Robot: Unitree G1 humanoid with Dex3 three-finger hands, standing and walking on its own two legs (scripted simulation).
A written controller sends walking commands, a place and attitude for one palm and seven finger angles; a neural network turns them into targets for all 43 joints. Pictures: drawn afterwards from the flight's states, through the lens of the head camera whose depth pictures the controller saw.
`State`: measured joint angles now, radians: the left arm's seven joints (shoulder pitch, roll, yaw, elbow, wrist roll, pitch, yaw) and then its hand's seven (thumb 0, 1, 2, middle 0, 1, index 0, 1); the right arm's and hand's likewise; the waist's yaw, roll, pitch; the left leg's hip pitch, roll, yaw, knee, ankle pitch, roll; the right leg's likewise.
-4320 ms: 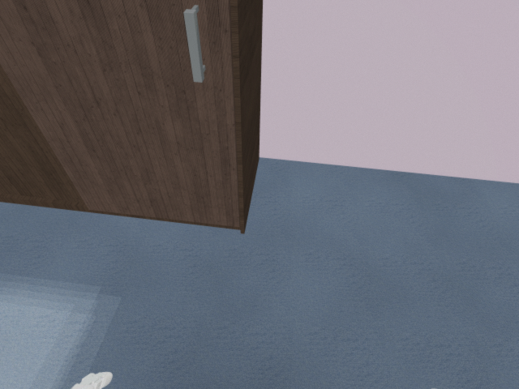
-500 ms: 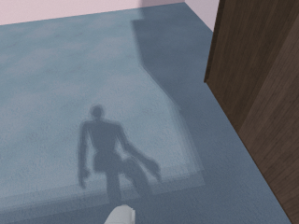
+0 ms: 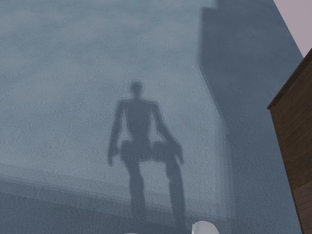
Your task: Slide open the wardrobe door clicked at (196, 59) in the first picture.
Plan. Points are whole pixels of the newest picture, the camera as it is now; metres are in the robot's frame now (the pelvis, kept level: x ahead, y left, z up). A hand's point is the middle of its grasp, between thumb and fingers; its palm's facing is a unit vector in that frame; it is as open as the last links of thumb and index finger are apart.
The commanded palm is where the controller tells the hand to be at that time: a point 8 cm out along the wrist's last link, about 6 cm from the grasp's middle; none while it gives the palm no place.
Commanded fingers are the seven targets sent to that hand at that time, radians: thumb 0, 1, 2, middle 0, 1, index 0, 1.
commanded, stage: walk to a spot facing it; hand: right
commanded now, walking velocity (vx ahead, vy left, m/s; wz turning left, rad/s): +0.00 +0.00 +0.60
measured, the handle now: out of the picture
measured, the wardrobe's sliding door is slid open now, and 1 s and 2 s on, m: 0.00 0.00 0.00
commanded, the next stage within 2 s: turn to face it in 1.88 s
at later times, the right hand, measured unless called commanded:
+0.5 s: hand out of the picture +0.15 -0.29 -0.17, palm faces -0.20 +0.96 -0.18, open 7.4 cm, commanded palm none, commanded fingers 0.00 -0.90 -0.90 0.20 0.30 0.20 0.30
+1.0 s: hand (208, 204) +0.23 -0.14 -0.14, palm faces -0.58 +0.76 -0.29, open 7.4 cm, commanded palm none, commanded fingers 0.00 -0.90 -0.90 0.20 0.30 0.20 0.30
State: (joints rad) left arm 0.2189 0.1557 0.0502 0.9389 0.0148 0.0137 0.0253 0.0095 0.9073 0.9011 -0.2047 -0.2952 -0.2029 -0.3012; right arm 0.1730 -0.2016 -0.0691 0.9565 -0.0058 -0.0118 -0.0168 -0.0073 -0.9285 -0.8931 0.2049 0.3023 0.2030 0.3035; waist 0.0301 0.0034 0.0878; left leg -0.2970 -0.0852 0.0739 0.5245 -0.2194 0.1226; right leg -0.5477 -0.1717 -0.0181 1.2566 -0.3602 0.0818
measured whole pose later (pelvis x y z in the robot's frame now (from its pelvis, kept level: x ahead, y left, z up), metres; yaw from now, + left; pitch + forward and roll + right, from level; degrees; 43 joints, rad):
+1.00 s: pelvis +0.01 -0.05 +0.00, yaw +38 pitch +0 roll -1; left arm 0.29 0.24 0.08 0.97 0.02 0.07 0.01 0.01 0.91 0.90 -0.20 -0.30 -0.20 -0.30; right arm 0.13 -0.18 -0.06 0.88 -0.01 0.02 -0.01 0.01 -0.91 -0.89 0.20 0.30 0.20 0.30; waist 0.04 -0.07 0.07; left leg -0.27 0.00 0.06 0.59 -0.33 0.05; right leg -0.46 -0.16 -0.13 1.09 -0.46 0.08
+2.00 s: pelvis +0.10 +0.01 -0.01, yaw +74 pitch +0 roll +0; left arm 0.37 0.20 0.07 1.00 0.01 0.02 0.00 0.01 0.91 0.90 -0.21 -0.30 -0.20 -0.30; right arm 0.08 -0.22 -0.08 0.89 -0.03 0.02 0.02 0.01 -0.91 -0.89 0.20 0.30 0.20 0.30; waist 0.05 -0.03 0.10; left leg -0.37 0.02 0.11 0.65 -0.27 0.03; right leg -0.19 -0.20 -0.35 0.77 -0.48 0.06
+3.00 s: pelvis +0.08 +0.02 +0.00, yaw +46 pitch +2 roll +1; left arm 0.22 0.24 0.08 0.92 0.02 0.06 -0.02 0.01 0.90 0.90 -0.21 -0.30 -0.21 -0.30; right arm 0.13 -0.20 -0.06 0.89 -0.01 0.04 -0.02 0.01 -0.91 -0.89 0.20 0.30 0.20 0.30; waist 0.04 -0.03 0.04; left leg -0.29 0.01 0.00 0.63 -0.37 -0.07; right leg -0.38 0.08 0.14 0.50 -0.14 -0.02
